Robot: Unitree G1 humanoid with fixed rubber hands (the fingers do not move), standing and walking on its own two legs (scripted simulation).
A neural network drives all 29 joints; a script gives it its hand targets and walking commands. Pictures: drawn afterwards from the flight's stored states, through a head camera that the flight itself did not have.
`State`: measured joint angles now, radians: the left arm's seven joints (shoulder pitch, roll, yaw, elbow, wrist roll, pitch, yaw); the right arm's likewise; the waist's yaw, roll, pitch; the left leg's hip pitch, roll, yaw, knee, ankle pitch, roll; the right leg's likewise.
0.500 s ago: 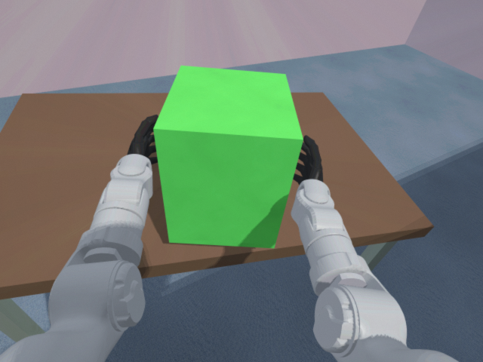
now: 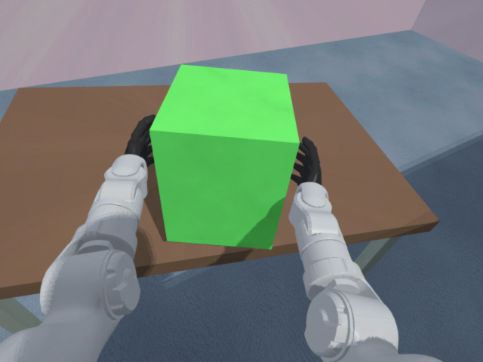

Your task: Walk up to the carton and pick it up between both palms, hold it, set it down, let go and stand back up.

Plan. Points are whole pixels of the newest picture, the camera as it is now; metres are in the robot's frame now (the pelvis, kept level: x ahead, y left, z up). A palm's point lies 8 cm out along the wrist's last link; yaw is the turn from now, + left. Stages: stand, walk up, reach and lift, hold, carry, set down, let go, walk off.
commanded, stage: set down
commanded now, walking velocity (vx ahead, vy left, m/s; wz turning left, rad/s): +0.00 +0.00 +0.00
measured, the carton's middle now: (226, 157) +0.48 +0.03 +0.09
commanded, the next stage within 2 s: none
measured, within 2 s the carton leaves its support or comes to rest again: rests again in 0.70 s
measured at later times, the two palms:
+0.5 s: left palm (140, 167) +0.42 +0.19 +0.09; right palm (302, 196) +0.39 -0.11 +0.08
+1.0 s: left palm (139, 173) +0.42 +0.19 +0.08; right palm (301, 200) +0.39 -0.11 +0.07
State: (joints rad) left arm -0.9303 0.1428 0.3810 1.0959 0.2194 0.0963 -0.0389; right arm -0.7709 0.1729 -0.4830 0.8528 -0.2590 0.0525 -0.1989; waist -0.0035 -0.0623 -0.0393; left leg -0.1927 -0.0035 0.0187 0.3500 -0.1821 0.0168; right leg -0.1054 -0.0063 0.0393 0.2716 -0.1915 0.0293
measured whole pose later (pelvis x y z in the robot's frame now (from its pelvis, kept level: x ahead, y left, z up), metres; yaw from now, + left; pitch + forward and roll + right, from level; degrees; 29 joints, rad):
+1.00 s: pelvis -0.01 +0.00 +0.00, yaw +0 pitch +7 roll -1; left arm -0.97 0.16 0.43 1.24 0.24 -0.11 -0.06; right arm -0.76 0.24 -0.65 0.86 -0.42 -0.12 -0.16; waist 0.01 -0.06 -0.04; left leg -0.33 0.01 0.05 0.38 -0.17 0.02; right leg -0.25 -0.01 0.01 0.33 -0.19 0.03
